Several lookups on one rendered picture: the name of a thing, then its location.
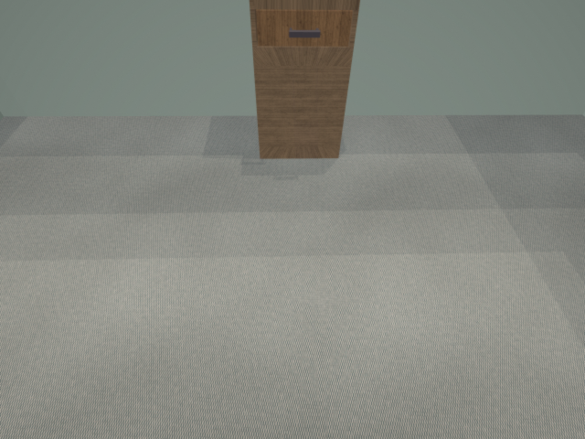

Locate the drawer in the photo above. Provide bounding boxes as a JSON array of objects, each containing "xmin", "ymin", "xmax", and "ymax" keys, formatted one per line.
[{"xmin": 256, "ymin": 9, "xmax": 353, "ymax": 47}]

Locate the handle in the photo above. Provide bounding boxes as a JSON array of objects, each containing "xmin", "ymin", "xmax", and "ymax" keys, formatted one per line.
[{"xmin": 289, "ymin": 28, "xmax": 321, "ymax": 37}]

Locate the cabinet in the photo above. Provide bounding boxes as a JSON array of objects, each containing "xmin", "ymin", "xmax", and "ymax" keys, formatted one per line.
[{"xmin": 250, "ymin": 0, "xmax": 360, "ymax": 159}]

